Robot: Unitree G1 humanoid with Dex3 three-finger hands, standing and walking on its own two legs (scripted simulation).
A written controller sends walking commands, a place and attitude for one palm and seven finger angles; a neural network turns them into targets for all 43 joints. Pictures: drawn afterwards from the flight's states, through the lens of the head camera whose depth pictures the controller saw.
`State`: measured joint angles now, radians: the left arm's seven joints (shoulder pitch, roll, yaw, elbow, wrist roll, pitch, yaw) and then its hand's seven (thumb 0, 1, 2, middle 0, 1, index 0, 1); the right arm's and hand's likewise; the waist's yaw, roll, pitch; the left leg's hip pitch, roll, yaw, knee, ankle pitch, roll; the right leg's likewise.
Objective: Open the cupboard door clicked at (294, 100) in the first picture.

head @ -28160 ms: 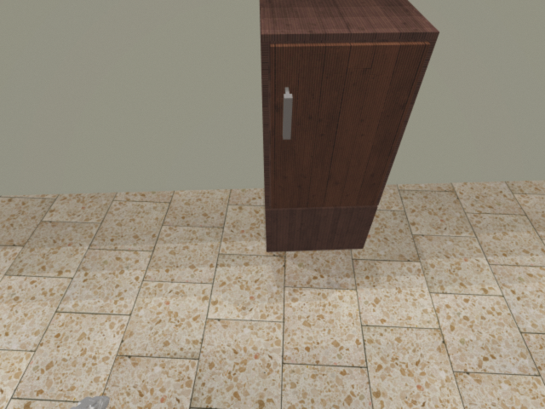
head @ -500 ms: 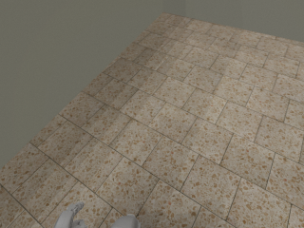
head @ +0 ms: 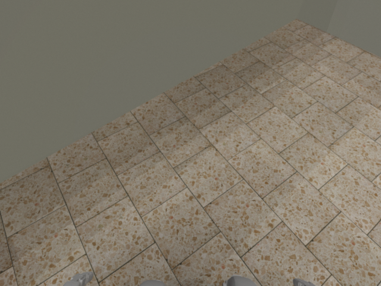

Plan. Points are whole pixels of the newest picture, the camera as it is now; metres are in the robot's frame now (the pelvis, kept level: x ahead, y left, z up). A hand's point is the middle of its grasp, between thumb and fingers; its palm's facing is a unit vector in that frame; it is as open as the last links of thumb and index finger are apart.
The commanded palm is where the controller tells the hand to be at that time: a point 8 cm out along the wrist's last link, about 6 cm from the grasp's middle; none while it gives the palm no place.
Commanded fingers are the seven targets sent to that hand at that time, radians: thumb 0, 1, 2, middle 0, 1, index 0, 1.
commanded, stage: turn to face it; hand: left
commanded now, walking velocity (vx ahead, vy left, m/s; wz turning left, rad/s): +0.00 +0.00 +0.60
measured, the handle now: out of the picture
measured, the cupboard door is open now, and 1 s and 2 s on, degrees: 47 47 47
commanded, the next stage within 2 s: none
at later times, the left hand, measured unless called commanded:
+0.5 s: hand out of the picture +0.02 +0.20 -0.18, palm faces +0.35 -0.91 -0.23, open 7.4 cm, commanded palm none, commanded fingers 0.00 0.90 0.90 -0.20 -0.30 -0.20 -0.30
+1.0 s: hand out of the picture +0.01 +0.13 -0.15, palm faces +0.58 -0.78 -0.23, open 7.4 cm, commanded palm none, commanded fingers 0.00 0.90 0.90 -0.20 -0.30 -0.20 -0.30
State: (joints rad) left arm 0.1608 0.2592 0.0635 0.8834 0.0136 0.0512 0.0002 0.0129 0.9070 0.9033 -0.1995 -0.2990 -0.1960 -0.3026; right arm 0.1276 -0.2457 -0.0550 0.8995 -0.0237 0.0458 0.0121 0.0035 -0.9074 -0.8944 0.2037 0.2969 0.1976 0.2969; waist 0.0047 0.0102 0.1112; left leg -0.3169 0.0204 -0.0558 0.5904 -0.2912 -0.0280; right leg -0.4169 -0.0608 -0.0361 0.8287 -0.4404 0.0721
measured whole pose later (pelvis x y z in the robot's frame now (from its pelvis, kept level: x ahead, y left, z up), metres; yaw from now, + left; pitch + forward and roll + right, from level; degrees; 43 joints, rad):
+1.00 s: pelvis +0.06 -0.06 +0.01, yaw +38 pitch +0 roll +2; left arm 0.20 0.19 0.02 0.88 0.03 0.01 0.02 0.01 0.90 0.90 -0.20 -0.30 -0.20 -0.30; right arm 0.13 -0.26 -0.08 0.93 -0.01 0.08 0.04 0.01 -0.91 -0.90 0.20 0.30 0.19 0.30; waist -0.02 -0.02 0.11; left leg -0.44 0.02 0.05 0.94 -0.45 -0.07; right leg -0.20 -0.12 -0.20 0.51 -0.31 0.00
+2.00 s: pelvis +0.08 -0.06 +0.00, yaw +74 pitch +1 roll -1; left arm 0.19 0.27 0.07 0.93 0.02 0.07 0.01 0.01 0.91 0.90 -0.20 -0.30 -0.20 -0.30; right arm 0.13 -0.22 -0.05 0.89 -0.02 0.03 0.01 0.00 -0.91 -0.89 0.20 0.30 0.20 0.30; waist 0.01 -0.05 0.10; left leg -0.33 -0.01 0.02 0.61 -0.29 0.03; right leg -0.46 -0.10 -0.05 1.11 -0.50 0.07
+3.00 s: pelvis +0.12 +0.01 +0.00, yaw +94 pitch +0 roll +2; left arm 0.16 0.20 0.05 0.97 0.03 -0.01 -0.03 0.01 0.91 0.90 -0.20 -0.30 -0.20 -0.30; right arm 0.36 -0.17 -0.02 1.08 -0.02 -0.02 0.00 0.00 -0.91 -0.89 0.20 0.30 0.20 0.30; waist 0.00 0.01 0.06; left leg -0.10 -0.04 0.01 0.50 -0.39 0.03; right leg -0.33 -0.07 -0.10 0.59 -0.30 0.01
